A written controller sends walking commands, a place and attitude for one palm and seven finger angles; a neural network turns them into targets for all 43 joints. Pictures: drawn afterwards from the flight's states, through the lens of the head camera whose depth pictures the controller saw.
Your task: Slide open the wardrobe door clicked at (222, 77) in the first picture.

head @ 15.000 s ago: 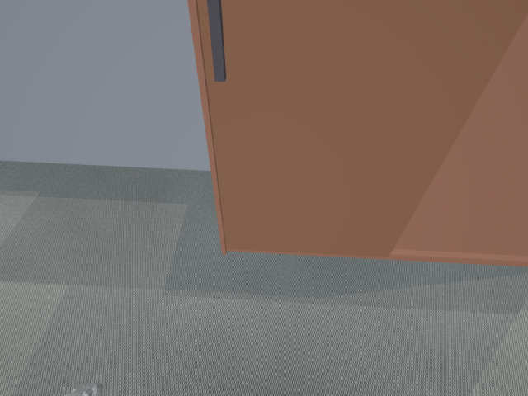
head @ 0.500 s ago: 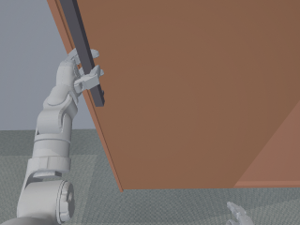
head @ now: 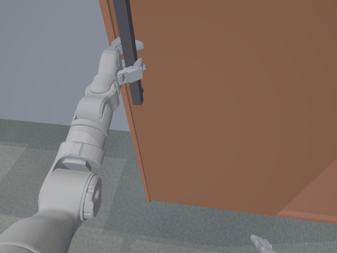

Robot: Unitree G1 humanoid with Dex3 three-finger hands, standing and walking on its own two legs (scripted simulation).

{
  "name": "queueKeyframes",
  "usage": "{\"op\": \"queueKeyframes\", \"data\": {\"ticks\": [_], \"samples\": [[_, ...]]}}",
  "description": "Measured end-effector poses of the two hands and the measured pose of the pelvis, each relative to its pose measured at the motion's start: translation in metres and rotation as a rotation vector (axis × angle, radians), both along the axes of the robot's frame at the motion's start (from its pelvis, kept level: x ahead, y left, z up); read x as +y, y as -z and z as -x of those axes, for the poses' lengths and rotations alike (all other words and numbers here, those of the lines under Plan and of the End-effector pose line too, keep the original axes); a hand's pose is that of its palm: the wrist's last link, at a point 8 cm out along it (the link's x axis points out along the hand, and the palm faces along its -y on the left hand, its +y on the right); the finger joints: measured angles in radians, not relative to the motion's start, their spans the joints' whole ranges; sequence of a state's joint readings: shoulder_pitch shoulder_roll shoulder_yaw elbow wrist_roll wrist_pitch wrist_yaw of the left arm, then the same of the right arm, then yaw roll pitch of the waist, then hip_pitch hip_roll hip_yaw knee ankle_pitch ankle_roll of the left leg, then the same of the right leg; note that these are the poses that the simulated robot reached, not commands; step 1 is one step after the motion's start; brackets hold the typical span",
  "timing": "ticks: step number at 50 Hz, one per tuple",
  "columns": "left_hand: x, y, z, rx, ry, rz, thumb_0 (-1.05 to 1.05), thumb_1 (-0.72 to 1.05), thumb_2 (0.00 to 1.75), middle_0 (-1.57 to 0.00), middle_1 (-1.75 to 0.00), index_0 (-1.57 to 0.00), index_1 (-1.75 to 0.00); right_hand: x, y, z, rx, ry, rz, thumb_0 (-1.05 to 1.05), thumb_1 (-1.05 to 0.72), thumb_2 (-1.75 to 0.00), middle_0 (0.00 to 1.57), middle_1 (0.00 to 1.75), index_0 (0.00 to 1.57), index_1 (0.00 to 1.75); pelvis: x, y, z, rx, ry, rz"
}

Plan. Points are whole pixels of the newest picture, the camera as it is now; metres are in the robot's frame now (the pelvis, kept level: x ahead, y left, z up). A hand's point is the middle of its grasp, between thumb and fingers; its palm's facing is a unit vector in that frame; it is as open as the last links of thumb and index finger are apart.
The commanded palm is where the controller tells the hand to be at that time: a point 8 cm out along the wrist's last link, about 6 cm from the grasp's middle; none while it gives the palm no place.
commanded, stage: tug the door sideways, standing still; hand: left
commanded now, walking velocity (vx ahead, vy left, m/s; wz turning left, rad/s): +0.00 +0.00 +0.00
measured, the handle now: (131, 46) +0.51 +0.13 +0.25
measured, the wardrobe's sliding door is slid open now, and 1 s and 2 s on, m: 0.00 0.01 0.14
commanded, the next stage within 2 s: step sideways, sliding the door along in 0.12 s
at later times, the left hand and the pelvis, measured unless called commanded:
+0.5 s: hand (141, 72) +0.46 +0.11 +0.21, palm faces +0.14 -0.99 -0.10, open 6.4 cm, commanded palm +0.43 +0.11 +0.23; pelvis -0.02 -0.02 -0.01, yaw -5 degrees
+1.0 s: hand (145, 71) +0.47 +0.10 +0.21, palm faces +0.34 -0.93 -0.10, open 6.8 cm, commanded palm +0.43 +0.06 +0.21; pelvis +0.07 -0.14 -0.01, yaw +1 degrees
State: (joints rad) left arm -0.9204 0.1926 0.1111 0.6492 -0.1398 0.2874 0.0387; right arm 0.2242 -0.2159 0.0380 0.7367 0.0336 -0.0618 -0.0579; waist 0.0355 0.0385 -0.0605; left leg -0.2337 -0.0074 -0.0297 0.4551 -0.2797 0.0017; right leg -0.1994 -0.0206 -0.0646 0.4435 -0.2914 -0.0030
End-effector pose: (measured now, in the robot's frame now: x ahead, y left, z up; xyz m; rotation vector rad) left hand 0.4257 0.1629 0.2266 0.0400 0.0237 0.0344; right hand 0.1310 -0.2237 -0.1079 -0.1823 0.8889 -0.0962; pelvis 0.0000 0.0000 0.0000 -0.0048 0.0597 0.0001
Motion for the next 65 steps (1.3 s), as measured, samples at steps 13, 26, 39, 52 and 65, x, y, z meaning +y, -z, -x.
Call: {"op": "queueKeyframes", "data": {"ticks": [13, 26, 39, 52, 65], "samples": [[0.0, 0.001, 0.0, -0.017, 0.011, -0.015, 0.0, 0.75, 0.8, -0.26, -1.34, -0.21, -1.4, -0.007, 0.01, 0.063, 0.084, 0.045, 0.022, 0.01, -0.9, -0.9, 0.2, 0.3, 0.2, 0.29, 0.007, 0.002, 0.018, 0.006, 0.011, 0.003], [-0.007, 0.012, -0.003, -0.204, -0.103, -0.081, -0.02, 0.73, 0.84, -0.42, -1.39, -0.17, -1.4, -0.044, 0.024, 0.078, 0.142, 0.147, 0.029, 0.01, -0.9, -0.9, 0.2, 0.3, 0.2, 0.29, -0.03, 0.01, 0.016, -0.072, 0.078, 0.021], [-0.012, 0.018, -0.005, -0.302, -0.159, -0.084, -0.03, 0.72, 0.84, -0.45, -1.4, -0.15, -1.3, -0.078, 0.019, -0.046, 0.065, -0.022, 0.06, 0.01, -0.9, -0.9, 0.2, 0.3, 0.2, 0.29, -0.067, 0.018, -0.017, -0.092, 0.01, 0.016], [-0.022, 0.02, -0.006, -0.353, -0.341, -0.142, -0.05, 0.66, 0.84, -0.47, -1.41, -0.18, -1.25, -0.079, -0.003, -0.191, -0.165, -0.243, -0.109, 0.01, -0.9, -0.9, 0.2, 0.3, 0.2, 0.29, -0.158, 0.018, -0.084, -0.119, -0.057, 0.042], [-0.052, 0.027, -0.004, -0.45, -0.421, -0.165, -0.07, 0.67, 0.79, -0.48, -1.44, -0.11, -1.21, -0.134, 0.003, -0.233, -0.092, -0.23, 0.003, 0.01, -0.91, -0.9, 0.19, 0.3, 0.19, 0.29, -0.17, 0.014, -0.135, -0.068, -0.089, 0.035]]}}
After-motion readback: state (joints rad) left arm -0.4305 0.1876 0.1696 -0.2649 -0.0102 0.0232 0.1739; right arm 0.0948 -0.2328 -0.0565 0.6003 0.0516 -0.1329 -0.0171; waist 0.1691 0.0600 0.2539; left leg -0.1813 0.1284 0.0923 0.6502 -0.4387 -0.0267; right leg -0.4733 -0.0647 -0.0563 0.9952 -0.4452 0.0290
